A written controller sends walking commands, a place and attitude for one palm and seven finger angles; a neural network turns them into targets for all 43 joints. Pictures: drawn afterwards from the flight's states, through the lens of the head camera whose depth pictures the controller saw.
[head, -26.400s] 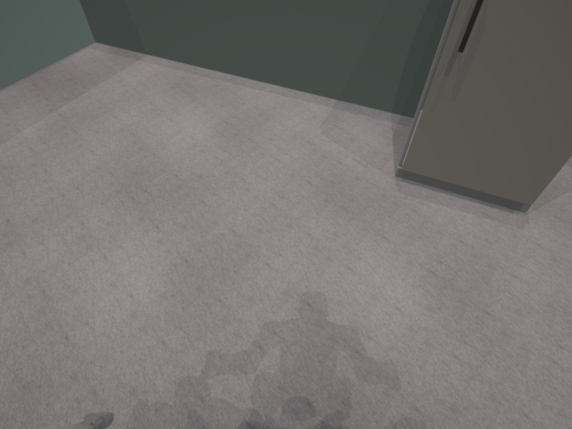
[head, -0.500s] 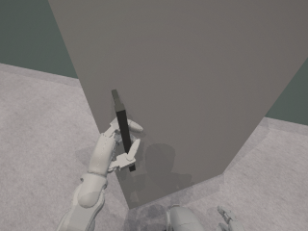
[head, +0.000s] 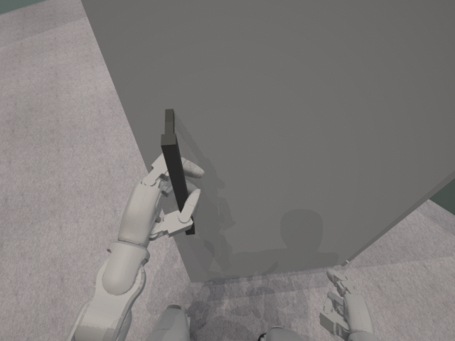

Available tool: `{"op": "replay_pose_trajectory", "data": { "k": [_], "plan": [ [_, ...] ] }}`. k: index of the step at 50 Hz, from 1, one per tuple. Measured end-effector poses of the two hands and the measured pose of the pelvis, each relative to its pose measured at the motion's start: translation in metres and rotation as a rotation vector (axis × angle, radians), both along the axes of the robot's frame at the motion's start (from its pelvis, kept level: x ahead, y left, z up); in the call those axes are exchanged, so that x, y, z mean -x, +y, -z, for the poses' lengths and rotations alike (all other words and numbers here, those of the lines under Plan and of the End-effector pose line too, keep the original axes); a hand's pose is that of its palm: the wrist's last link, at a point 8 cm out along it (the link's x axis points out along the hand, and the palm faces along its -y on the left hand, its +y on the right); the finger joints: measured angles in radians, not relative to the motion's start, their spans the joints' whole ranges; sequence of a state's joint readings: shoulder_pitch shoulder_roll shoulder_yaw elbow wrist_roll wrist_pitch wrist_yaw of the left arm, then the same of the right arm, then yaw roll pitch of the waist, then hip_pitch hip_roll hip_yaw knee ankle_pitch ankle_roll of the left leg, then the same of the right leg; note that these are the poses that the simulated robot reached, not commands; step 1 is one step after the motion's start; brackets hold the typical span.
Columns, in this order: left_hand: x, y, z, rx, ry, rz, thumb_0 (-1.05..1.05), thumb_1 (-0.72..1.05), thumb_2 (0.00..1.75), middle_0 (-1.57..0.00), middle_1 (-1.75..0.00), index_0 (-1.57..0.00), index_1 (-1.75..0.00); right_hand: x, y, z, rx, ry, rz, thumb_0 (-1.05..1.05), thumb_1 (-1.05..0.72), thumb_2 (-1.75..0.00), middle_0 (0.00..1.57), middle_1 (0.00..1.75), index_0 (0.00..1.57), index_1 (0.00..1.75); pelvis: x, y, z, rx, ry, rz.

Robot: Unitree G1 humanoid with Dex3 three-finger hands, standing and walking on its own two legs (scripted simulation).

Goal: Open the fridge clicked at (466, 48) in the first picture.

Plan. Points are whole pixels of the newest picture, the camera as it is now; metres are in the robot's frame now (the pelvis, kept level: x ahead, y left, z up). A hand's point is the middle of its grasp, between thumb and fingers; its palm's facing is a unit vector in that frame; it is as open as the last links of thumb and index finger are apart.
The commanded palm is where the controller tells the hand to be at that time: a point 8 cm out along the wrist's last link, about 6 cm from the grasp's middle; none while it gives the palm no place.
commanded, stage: walk backward, drawing the door open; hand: left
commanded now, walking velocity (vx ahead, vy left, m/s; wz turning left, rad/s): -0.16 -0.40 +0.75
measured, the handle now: (182, 185) +0.33 +0.09 +0.10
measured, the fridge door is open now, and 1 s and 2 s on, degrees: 52 78 72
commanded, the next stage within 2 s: stop walking and hold the door back in 0.62 s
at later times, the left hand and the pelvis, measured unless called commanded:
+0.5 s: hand (230, 314) +0.15 +0.01 +0.11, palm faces +0.33 -0.90 -0.28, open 6.1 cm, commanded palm +0.10 +0.05 +0.11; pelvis -0.07 -0.20 +0.01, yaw +21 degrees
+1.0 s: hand out of the picture +0.09 -0.05 +0.10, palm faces +0.66 -0.69 -0.29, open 5.5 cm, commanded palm +0.06 +0.02 +0.10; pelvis -0.08 -0.38 +0.00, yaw +37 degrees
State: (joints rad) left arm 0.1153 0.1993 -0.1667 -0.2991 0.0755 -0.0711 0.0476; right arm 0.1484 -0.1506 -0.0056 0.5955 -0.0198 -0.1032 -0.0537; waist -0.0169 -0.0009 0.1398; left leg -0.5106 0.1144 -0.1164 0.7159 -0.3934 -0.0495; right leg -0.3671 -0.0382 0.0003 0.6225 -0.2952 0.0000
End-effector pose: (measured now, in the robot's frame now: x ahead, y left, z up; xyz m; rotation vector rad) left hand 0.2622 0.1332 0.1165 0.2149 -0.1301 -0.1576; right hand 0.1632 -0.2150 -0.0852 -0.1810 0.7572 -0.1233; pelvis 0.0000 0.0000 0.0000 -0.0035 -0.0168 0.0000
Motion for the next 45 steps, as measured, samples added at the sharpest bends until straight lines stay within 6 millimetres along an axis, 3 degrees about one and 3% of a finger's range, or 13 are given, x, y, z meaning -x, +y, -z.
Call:
{"op": "replay_pose_trajectory", "data": {
  "k": [3,8,13,19,23,27,34,38,45],
  "plan": [
    [0.023,-0.009,-0.001,-0.006,0.011,-0.076,0.01,0.66,0.78,-0.45,-1.39,-0.34,-1.4,0.007,-0.016,0.005,-0.008,0.012,-0.032,0.01,-0.9,-0.9,0.2,0.3,0.2,0.3,0.018,-0.022,-0.001,-0.024,-0.026,-0.037],
    [0.056,-0.022,-0.002,0.017,0.037,-0.141,0.02,0.67,0.79,-0.43,-1.38,-0.36,-1.4,0.022,-0.038,-0.004,0.005,0.014,-0.076,0.01,-0.9,-0.9,0.2,0.3,0.2,0.3,0.039,-0.052,-0.01,-0.044,-0.02,-0.123],
    [0.083,-0.035,0.002,0.03,-0.035,-0.174,0.01,0.66,0.8,-0.44,-1.39,-0.35,-1.4,0.037,-0.06,-0.002,0.049,-0.019,-0.15,0.01,-0.9,-0.9,0.2,0.3,0.2,0.3,0.062,-0.082,0.003,-0.025,-0.001,-0.194],
    [0.117,-0.054,-0.004,-0.019,0.036,-0.304,0.0,0.65,0.78,-0.44,-1.39,-0.35,-1.4,0.057,-0.093,-0.003,0.028,0.123,-0.296,0.01,-0.9,-0.9,0.2,0.3,0.2,0.3,0.076,-0.137,-0.021,0.037,-0.028,-0.304],
    [0.14,-0.072,-0.006,-0.026,0.061,-0.431,0.0,0.66,0.79,-0.42,-1.37,-0.35,-1.4,0.047,-0.122,0.005,0.001,0.141,-0.346,0.01,-0.9,-0.9,0.2,0.3,0.2,0.3,0.072,-0.177,-0.02,0.056,-0.01,-0.35],
    [0.16,-0.089,-0.004,-0.066,0.02,-0.56,-0.01,0.65,0.8,-0.43,-1.38,-0.33,-1.4,0.019,-0.153,0.019,-0.012,0.087,-0.367,0.02,-0.9,-0.9,0.2,0.3,0.2,0.31,0.071,-0.22,-0.003,0.013,0.007,-0.378],
    [0.196,-0.118,-0.007,-0.029,0.054,-0.654,0.0,0.67,0.8,-0.43,-1.39,-0.34,-1.4,-0.015,-0.189,-0.007,0.045,-0.026,-0.398,0.02,-0.91,-0.9,0.2,0.3,0.2,0.3,0.08,-0.261,-0.01,-0.044,0.0,-0.473],
    [0.214,-0.134,-0.001,0.003,-0.023,-0.68,0.01,0.67,0.8,-0.43,-1.39,-0.35,-1.4,-0.022,-0.199,-0.011,0.084,-0.092,-0.455,0.01,-0.91,-0.9,0.2,0.3,0.2,0.3,0.082,-0.283,0.005,-0.019,0.005,-0.523],
    [0.222,-0.155,0.002,0.004,0.07,-0.843,-0.01,0.72,0.84,-0.45,-1.4,-0.4,-1.4,-0.011,-0.207,0.0,0.027,0.049,-0.641,0.01,-0.9,-0.9,0.2,0.3,0.2,0.3,0.08,-0.339,-0.011,0.01,-0.036,-0.622]
  ]
}}
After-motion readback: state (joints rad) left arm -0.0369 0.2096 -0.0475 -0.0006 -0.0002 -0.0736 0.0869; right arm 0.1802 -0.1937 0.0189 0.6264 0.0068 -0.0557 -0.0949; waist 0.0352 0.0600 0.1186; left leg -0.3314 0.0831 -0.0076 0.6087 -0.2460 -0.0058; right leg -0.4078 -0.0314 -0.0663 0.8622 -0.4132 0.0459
